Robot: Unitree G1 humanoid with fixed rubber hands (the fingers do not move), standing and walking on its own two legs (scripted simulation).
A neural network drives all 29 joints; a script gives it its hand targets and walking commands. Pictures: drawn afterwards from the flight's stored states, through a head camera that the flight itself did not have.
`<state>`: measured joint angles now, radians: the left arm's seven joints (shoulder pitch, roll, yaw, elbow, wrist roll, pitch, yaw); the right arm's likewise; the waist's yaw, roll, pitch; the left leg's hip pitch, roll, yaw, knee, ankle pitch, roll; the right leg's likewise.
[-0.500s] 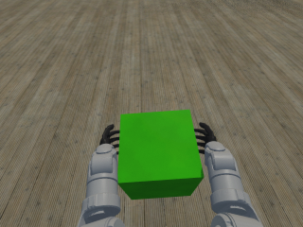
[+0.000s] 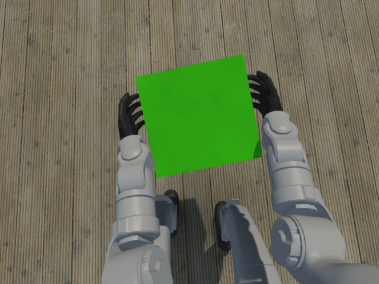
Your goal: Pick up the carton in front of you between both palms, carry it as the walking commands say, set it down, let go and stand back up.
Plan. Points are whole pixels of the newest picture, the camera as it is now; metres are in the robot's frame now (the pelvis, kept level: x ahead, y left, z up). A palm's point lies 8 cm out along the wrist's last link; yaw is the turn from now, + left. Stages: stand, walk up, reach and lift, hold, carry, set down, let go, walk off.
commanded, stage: set down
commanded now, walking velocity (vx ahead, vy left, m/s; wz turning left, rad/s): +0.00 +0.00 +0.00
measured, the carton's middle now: (198, 119) +0.44 +0.01 -0.17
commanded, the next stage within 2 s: none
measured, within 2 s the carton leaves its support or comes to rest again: rests again in 1.98 s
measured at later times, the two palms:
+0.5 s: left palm (140, 128) +0.42 +0.16 -0.21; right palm (247, 102) +0.49 -0.12 -0.21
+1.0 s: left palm (145, 132) +0.44 +0.18 -0.36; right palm (228, 102) +0.54 -0.10 -0.36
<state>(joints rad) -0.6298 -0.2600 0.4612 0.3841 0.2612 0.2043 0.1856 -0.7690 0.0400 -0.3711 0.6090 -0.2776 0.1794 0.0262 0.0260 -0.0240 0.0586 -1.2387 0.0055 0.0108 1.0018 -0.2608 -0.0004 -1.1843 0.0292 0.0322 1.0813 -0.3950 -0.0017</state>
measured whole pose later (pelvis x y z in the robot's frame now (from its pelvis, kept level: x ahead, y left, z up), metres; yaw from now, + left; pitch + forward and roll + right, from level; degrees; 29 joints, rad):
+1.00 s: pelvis -0.03 -0.01 -0.22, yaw +0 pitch +47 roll +4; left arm -1.18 -0.15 0.68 0.49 0.22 0.33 0.18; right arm -1.50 -0.26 -0.15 1.02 -0.20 0.29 -0.01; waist 0.13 -0.03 0.12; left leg -2.18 -0.01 -0.02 1.80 -0.44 -0.07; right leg -2.14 0.09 0.05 1.92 -0.58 -0.01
